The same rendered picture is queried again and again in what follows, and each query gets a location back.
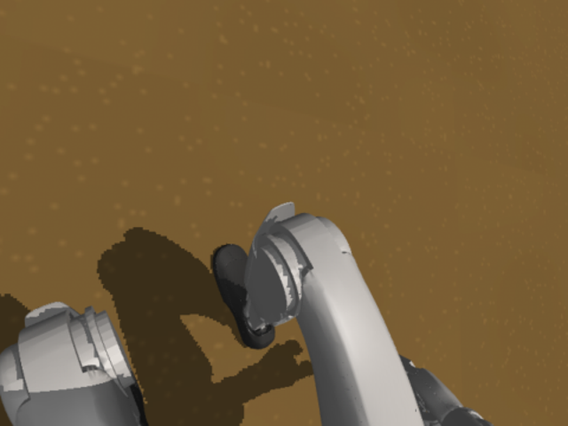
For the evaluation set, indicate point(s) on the right robot arm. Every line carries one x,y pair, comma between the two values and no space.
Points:
464,416

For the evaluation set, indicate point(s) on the right robot foot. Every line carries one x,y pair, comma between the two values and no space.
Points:
229,264

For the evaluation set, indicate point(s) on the right robot hand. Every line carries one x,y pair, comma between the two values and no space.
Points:
430,393

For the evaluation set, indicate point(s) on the left robot foot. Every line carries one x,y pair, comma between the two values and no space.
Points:
137,394

